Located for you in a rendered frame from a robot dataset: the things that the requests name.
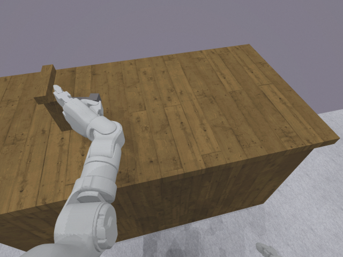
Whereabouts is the counter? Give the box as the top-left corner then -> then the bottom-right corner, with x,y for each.
0,44 -> 340,252

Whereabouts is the robot right hand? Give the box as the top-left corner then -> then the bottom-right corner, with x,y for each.
256,243 -> 282,257

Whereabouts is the left robot upper arm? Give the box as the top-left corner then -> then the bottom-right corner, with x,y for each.
20,201 -> 118,257

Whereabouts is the tap lever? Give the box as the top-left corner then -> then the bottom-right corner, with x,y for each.
72,93 -> 101,102

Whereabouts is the robot left hand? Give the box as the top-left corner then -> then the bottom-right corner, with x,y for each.
53,85 -> 103,138

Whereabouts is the left robot forearm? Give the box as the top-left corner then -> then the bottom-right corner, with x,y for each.
54,116 -> 125,242

